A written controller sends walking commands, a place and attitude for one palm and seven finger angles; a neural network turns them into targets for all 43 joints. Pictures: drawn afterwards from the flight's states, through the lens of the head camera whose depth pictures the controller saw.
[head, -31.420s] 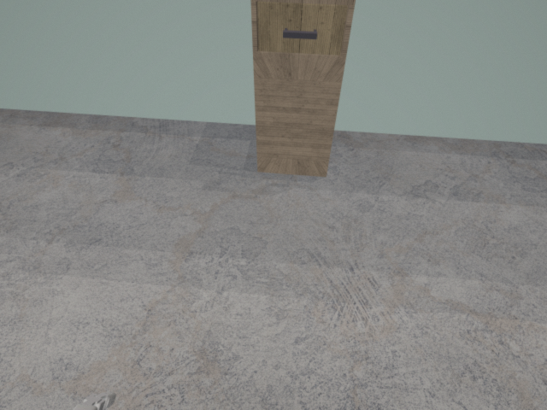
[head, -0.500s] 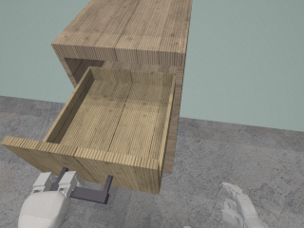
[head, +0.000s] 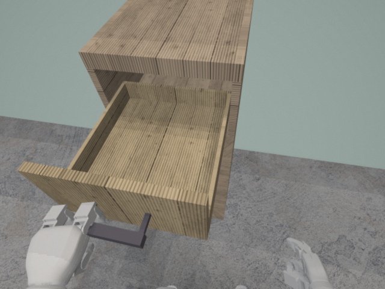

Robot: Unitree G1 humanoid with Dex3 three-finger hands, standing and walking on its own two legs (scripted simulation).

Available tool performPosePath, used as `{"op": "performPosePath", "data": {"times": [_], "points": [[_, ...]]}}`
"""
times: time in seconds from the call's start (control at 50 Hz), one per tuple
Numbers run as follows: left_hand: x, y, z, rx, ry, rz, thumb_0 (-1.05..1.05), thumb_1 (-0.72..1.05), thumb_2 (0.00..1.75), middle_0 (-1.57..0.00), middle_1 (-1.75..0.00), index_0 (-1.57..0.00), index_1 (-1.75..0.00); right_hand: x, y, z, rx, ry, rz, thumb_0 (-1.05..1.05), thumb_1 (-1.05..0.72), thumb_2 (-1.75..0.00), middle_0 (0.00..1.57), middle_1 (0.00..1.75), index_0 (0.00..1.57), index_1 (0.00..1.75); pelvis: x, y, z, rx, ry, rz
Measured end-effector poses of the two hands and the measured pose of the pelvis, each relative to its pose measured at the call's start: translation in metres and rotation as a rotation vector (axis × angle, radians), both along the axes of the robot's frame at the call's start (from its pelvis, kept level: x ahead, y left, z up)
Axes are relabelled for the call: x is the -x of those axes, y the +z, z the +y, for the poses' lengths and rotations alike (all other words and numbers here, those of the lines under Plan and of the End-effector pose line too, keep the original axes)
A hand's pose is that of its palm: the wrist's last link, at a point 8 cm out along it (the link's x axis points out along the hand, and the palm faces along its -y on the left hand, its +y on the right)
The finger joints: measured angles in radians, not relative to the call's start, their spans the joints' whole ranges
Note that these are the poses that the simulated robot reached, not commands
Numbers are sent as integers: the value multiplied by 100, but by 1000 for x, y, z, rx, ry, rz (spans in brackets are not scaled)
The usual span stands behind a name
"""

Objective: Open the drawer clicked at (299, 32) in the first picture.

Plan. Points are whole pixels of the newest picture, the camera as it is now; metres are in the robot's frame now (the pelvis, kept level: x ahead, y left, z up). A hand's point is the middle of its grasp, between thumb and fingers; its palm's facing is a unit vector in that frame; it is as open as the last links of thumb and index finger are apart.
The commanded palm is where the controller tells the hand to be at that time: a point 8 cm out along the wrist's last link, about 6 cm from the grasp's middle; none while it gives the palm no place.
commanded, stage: open the thumb to release the handle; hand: left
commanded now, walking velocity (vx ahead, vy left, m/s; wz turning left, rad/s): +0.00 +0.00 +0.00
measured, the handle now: (114, 223) +0.23 +0.18 +0.05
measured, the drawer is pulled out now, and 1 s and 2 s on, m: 0.30 0.30 0.30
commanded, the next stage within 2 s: lift the hand off the handle in 0.20 s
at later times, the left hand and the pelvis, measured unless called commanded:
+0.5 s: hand (86, 256) +0.17 +0.22 +0.02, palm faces +0.03 -0.12 -0.99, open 13.8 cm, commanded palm +0.15 +0.22 +0.08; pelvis -0.01 +0.00 +0.00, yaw +0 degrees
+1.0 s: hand (72, 240) +0.18 +0.23 +0.07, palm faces +0.08 -0.11 -0.99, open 13.7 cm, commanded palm +0.16 +0.22 +0.14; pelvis -0.01 +0.00 +0.02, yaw +0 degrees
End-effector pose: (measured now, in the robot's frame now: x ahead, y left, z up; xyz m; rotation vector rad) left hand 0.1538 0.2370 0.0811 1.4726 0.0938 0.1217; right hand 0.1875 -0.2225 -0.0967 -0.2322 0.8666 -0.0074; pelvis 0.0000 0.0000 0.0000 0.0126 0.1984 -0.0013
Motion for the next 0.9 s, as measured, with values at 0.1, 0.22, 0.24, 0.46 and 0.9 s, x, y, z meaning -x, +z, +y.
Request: {"op": "performPosePath", "data": {"times": [0.1,0.22,0.24,0.46,0.9], "points": [[2,-3,-1,4,-12,13,0,6,54,-35,-126,-36,-126,-3,7,3,2,23,-21,1,-90,-90,20,30,20,30,4,2,-1,1,2,-12],[6,-2,-5,8,-31,6,0,-27,39,-33,-122,-33,-123,-8,13,5,8,41,-50,1,-90,-90,20,30,20,30,7,3,-1,3,6,-22],[6,-2,-5,7,-34,1,0,-31,38,-33,-122,-33,-122,-8,13,5,8,43,-52,1,-90,-90,20,30,20,30,7,3,-1,3,6,-22],[7,-6,-11,26,-37,-2,0,-48,30,-32,-120,-32,-120,-5,12,8,1,45,-48,1,-90,-90,20,30,20,30,11,2,0,0,4,-21],[-5,37,-7,-1,-19,-67,0,-50,30,-32,-120,-35,-122,-2,19,9,-22,14,-47,1,-90,-90,20,30,20,30,7,14,2,2,4,-68]]}}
